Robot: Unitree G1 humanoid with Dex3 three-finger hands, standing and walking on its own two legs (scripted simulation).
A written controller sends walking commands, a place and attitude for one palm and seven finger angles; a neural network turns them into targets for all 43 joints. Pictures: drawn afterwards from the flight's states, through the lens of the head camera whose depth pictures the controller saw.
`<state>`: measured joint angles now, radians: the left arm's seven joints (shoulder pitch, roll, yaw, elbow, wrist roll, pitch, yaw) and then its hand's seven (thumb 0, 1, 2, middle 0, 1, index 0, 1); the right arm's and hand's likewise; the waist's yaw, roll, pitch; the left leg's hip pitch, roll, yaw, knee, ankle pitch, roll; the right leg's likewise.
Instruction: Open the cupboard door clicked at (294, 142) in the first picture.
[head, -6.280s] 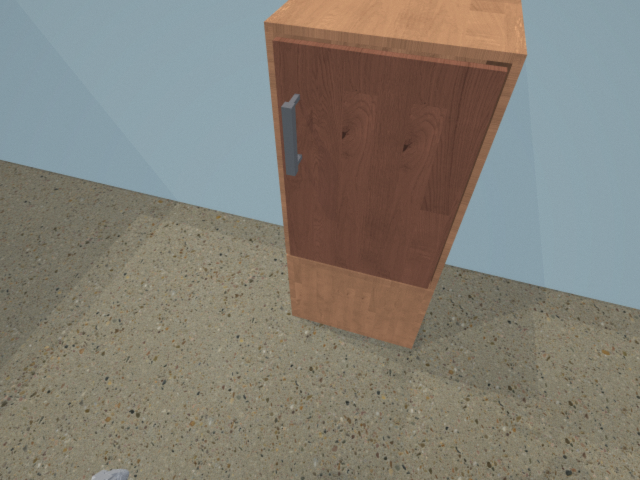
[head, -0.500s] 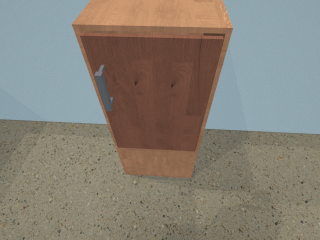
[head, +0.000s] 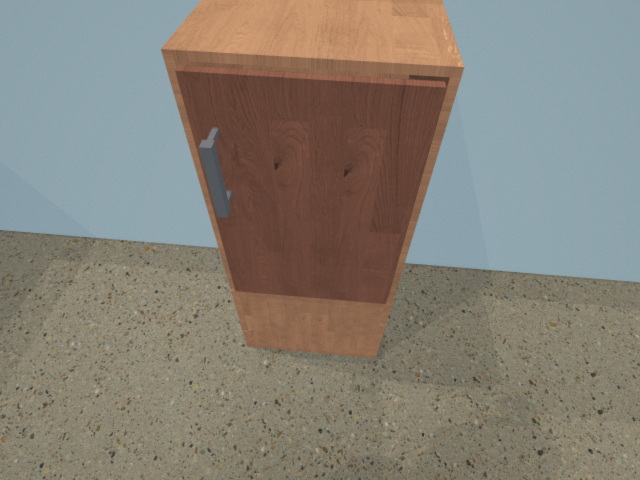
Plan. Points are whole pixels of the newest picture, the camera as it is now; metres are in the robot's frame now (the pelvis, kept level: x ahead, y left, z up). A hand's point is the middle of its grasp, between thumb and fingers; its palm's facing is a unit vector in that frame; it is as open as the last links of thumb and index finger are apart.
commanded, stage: look again from close up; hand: left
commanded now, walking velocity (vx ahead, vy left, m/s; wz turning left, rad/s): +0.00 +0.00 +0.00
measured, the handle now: (219, 174) +0.58 +0.21 +0.03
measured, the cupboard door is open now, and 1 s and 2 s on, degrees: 0 0 0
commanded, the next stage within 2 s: shuffle to correct the standing spot in 0.46 s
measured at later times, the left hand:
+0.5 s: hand out of the picture -0.03 +0.22 -0.18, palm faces +0.04 -0.98 -0.19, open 7.4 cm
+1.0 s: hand out of the picture -0.07 +0.20 -0.19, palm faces +0.06 -0.99 -0.12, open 7.4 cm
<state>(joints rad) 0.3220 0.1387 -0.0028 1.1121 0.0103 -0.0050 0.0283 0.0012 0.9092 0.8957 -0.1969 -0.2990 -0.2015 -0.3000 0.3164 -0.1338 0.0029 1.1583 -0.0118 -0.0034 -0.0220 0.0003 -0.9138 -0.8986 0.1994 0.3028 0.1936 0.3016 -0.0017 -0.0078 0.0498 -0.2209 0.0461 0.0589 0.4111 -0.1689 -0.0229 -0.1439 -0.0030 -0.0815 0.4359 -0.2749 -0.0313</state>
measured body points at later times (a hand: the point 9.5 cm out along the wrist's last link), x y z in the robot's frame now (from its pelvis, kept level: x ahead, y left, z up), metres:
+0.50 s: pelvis -0.03 +0.04 -0.01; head -0.05 +0.05 +0.44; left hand -0.03 +0.27 -0.17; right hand -0.01 -0.19 -0.16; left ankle +0.03 +0.14 -0.74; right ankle -0.02 -0.09 -0.74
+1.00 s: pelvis -0.02 +0.05 -0.01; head -0.03 +0.06 +0.44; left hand -0.08 +0.25 -0.18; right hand -0.03 -0.17 -0.17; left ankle +0.03 +0.14 -0.74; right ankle -0.02 -0.08 -0.73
